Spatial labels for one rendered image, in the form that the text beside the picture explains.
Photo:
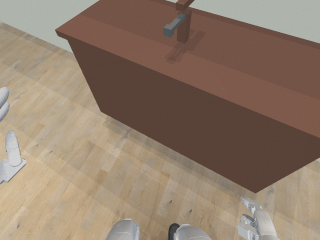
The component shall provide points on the robot right hand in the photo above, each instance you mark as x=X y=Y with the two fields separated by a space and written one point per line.
x=261 y=223

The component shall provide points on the robot left hand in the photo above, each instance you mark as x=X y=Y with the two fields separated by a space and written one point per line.
x=10 y=166

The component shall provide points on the counter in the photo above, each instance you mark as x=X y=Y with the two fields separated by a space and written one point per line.
x=239 y=99

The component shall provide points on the robot right thigh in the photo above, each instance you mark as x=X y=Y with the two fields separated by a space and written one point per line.
x=190 y=233

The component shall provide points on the robot right foot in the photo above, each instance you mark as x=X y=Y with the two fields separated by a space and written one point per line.
x=172 y=229

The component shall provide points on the tap lever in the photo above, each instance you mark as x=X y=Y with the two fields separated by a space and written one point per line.
x=168 y=29

